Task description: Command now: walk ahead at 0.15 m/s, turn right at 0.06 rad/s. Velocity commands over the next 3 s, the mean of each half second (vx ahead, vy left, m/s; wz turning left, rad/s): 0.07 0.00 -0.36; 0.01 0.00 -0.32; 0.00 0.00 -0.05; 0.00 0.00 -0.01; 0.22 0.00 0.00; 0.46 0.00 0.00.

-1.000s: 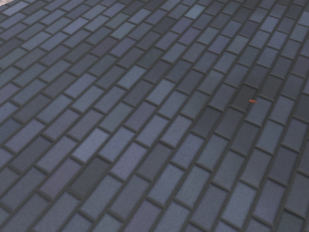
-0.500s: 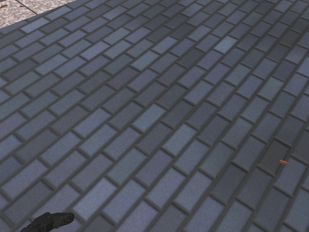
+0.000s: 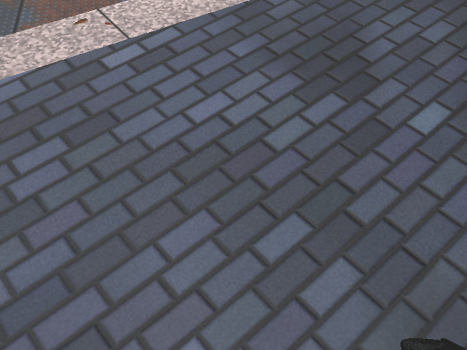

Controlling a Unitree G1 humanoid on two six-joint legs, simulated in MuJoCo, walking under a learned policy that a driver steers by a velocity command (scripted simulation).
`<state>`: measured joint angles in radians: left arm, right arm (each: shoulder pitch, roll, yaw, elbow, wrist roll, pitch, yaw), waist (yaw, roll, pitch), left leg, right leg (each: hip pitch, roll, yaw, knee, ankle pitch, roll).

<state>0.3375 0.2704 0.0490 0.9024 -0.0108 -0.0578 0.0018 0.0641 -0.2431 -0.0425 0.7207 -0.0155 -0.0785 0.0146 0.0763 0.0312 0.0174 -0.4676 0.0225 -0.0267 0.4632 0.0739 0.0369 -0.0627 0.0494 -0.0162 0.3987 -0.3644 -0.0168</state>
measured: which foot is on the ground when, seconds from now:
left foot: down 0.00-0.42, up 0.44-0.84, down 0.86-1.00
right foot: down 0.00-0.02, up 0.04-0.40, down 0.42-1.00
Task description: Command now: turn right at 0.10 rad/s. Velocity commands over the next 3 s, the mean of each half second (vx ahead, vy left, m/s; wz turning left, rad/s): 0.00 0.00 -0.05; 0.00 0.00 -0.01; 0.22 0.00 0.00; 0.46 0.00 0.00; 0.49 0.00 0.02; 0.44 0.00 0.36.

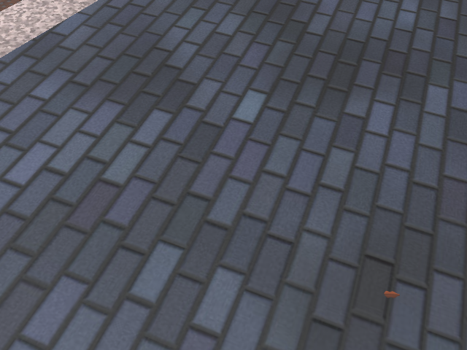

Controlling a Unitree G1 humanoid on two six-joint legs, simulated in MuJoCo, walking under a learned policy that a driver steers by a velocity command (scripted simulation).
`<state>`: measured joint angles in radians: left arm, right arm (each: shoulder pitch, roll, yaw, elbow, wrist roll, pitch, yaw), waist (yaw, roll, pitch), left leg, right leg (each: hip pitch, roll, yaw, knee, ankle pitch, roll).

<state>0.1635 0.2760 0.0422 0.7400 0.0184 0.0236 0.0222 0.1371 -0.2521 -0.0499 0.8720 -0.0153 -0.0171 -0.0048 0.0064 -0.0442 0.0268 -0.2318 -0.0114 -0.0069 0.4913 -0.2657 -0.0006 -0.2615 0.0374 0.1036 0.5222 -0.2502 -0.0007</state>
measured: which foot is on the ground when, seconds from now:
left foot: down 0.00-1.00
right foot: down 0.00-1.00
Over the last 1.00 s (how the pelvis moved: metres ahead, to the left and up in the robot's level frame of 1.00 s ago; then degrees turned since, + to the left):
0.07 -0.01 0.00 -23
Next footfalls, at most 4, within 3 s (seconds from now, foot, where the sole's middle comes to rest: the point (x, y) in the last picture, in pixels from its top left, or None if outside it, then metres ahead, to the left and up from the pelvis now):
1.82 left None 0.45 0.11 -0.77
2.36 right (275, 263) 0.77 -0.12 -0.77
2.90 left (194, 193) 1.04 0.15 -0.77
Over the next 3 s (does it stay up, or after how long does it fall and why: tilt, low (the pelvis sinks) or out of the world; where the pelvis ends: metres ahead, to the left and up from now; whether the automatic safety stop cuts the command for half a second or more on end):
stays up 0.93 0.05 -0.01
